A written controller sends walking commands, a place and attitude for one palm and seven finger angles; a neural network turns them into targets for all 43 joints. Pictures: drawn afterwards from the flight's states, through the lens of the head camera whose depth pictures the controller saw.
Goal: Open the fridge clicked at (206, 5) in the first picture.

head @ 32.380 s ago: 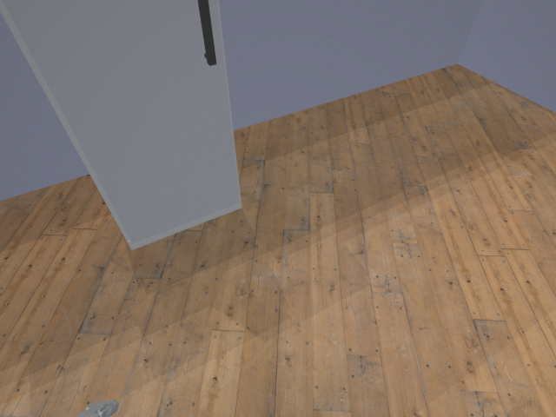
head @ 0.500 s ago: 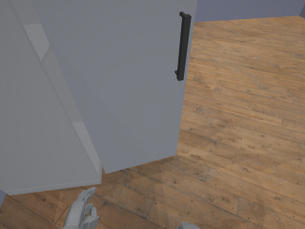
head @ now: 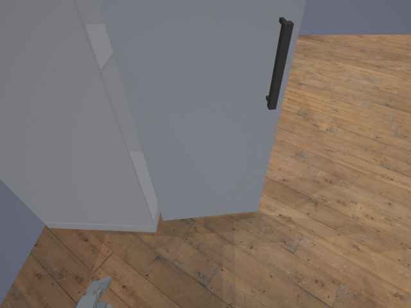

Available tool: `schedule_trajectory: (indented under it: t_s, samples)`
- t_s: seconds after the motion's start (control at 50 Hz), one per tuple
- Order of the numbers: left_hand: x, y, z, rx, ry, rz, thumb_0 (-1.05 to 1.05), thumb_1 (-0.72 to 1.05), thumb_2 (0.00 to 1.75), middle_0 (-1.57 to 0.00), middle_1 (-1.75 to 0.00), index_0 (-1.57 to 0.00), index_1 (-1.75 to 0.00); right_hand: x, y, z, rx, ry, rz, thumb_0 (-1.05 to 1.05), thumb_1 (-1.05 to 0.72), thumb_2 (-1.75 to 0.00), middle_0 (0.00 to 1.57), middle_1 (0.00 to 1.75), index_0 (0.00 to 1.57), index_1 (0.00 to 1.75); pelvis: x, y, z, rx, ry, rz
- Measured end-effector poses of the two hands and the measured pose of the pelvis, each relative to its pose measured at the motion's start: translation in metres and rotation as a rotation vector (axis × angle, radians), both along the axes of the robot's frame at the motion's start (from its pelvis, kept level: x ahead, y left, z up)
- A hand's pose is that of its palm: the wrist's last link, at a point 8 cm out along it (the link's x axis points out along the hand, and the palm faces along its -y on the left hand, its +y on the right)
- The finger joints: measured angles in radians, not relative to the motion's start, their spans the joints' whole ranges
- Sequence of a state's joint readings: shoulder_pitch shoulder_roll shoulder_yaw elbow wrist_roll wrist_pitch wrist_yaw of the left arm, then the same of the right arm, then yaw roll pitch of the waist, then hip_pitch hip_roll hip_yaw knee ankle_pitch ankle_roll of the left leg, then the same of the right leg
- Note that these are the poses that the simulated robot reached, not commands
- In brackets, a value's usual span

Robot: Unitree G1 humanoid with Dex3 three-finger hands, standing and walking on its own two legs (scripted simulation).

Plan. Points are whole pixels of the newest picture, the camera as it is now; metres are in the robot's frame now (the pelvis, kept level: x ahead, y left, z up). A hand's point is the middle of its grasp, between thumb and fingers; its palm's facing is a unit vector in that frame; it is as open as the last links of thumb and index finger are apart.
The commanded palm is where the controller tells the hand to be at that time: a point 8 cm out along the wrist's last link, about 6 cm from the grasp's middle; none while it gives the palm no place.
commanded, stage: stop stepping back and stand still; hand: right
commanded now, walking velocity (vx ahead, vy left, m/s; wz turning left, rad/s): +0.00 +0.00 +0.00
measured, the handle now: (276, 67) +0.71 -0.15 +0.15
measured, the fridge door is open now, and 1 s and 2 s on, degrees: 81 81 81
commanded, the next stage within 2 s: let the arm hang, fingers relaxed in 0.56 s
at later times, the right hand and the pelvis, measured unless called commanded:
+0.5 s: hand out of the picture +0.23 -0.28 +0.16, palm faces +0.44 +0.80 -0.41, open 7.4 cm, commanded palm +0.17 -0.31 +0.19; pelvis +0.03 -0.01 +0.01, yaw +0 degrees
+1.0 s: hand out of the picture +0.05 -0.19 -0.17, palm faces -0.01 +0.98 -0.18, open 6.9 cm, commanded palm none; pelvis +0.01 -0.01 +0.01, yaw -1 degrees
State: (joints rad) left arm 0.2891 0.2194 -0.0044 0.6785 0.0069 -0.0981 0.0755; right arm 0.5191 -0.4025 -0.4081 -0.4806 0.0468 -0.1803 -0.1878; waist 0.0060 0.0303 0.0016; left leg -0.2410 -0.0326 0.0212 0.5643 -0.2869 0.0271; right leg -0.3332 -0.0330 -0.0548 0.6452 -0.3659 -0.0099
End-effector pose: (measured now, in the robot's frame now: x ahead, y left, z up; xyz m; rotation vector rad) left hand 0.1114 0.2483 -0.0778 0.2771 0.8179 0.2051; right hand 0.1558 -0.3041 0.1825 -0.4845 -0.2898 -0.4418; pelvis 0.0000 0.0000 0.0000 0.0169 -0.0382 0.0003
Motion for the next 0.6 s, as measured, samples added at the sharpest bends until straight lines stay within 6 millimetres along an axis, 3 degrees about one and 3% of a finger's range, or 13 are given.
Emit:
schedule_trajectory:
  t_s: [0.12,0.28,0.44,0.6]
  samples:
    - [0.010,-0.014,-0.003,-0.010,-0.023,0.015,0.01,0.90,0.90,-0.20,-0.30,-0.20,-0.30,0.014,-0.013,-0.006,-0.016,0.023,-0.008,0.01,-0.89,-0.90,0.21,0.30,0.22,0.30,0.008,-0.009,-0.002,-0.022,-0.011,0.005]
    - [0.050,-0.039,0.001,-0.086,-0.059,-0.069,0.01,0.90,0.90,-0.20,-0.30,-0.20,-0.30,0.021,-0.005,0.009,-0.042,0.038,0.011,0.01,-0.89,-0.90,0.21,0.30,0.21,0.30,0.020,-0.009,0.006,-0.001,0.027,0.001]
    - [0.084,-0.039,0.015,-0.061,-0.114,-0.075,0.01,0.90,0.90,-0.20,-0.30,-0.20,-0.30,0.031,-0.012,-0.006,0.011,0.106,-0.011,0.01,-0.89,-0.90,0.21,0.30,0.22,0.30,0.028,-0.012,0.008,-0.003,0.035,0.007]
    - [0.095,-0.032,0.028,-0.022,-0.143,-0.077,0.01,0.90,0.90,-0.20,-0.30,-0.20,-0.30,0.032,-0.012,-0.002,0.014,0.088,-0.001,0.01,-0.89,-0.90,0.21,0.30,0.22,0.30,0.029,-0.013,0.010,0.000,0.040,0.003]
